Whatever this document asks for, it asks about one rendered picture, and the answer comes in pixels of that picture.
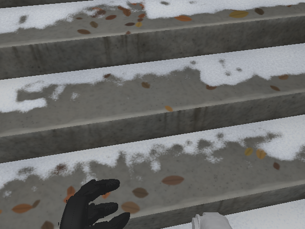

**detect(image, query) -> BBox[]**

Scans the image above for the left robot hand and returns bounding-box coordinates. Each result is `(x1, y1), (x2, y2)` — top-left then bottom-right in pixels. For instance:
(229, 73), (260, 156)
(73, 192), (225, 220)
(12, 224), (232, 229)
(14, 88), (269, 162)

(58, 178), (131, 229)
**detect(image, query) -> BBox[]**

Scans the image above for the robot right thigh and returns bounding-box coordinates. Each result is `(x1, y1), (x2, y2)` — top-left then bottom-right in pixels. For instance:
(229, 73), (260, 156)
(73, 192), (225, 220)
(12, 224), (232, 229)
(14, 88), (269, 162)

(192, 212), (233, 229)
